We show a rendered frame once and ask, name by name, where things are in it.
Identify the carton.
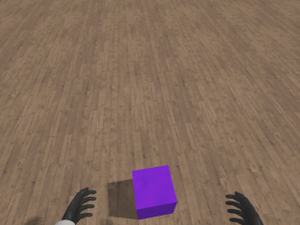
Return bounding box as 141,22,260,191
132,165,177,220

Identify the left robot hand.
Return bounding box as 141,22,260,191
61,187,97,225

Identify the right robot hand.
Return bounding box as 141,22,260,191
225,191,263,225

